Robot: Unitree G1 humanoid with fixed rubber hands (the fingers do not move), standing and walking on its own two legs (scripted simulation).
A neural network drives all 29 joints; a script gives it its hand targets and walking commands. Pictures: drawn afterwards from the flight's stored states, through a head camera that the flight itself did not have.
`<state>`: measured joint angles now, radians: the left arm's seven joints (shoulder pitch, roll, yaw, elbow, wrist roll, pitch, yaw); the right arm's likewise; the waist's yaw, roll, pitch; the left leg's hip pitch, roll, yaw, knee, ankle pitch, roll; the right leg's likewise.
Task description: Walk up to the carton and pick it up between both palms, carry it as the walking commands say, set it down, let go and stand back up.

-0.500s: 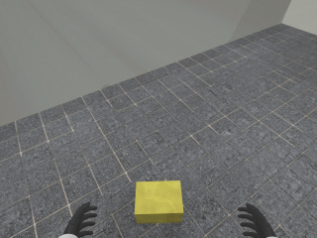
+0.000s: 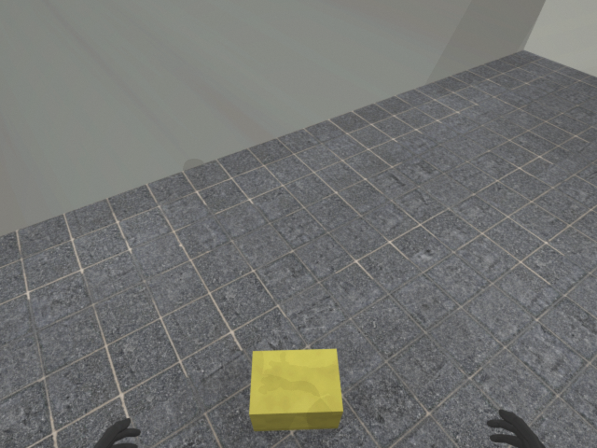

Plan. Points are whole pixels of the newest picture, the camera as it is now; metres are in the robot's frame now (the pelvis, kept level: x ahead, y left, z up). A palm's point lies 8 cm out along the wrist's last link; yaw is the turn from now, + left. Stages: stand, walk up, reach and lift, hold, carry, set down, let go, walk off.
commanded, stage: stand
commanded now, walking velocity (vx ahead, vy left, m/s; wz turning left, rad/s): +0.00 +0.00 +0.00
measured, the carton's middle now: (295, 389) +0.44 +0.03 -0.69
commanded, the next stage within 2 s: none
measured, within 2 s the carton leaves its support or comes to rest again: neither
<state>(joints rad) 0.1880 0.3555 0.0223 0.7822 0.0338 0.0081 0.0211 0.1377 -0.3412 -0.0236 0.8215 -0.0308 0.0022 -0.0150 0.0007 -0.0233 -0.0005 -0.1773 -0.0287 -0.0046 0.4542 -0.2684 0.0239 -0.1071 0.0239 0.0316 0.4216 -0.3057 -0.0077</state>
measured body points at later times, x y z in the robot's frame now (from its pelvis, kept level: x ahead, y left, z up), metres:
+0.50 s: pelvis -0.01 +0.01 +0.01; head -0.02 +0.02 +0.45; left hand +0.10 +0.31 -0.11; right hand +0.10 -0.30 -0.10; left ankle -0.02 +0.10 -0.74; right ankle -0.05 -0.11 -0.74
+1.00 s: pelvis -0.02 +0.01 +0.01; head -0.03 +0.02 +0.46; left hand +0.07 +0.32 -0.11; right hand +0.08 -0.31 -0.10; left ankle -0.02 +0.10 -0.74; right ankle -0.05 -0.11 -0.74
